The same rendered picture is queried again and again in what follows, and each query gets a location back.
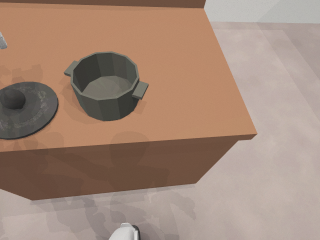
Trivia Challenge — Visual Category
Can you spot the table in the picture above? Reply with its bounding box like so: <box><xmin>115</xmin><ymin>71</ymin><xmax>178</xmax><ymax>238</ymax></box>
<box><xmin>0</xmin><ymin>0</ymin><xmax>258</xmax><ymax>201</ymax></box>

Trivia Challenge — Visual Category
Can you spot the robot left thigh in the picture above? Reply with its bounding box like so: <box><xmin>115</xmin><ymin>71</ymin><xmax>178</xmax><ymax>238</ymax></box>
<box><xmin>109</xmin><ymin>227</ymin><xmax>139</xmax><ymax>240</ymax></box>

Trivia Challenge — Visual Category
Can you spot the pot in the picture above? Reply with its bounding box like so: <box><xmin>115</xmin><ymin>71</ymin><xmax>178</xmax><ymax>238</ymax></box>
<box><xmin>64</xmin><ymin>51</ymin><xmax>149</xmax><ymax>121</ymax></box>

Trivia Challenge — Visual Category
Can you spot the lid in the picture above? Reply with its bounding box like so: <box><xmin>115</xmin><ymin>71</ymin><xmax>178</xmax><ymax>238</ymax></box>
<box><xmin>0</xmin><ymin>81</ymin><xmax>59</xmax><ymax>140</ymax></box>

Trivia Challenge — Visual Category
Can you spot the knob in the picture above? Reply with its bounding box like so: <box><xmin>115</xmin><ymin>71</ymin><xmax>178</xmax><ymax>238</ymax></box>
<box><xmin>0</xmin><ymin>89</ymin><xmax>26</xmax><ymax>110</ymax></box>

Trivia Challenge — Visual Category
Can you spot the left robot shin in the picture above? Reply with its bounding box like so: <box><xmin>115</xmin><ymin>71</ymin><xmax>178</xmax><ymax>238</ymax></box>
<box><xmin>120</xmin><ymin>223</ymin><xmax>134</xmax><ymax>229</ymax></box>

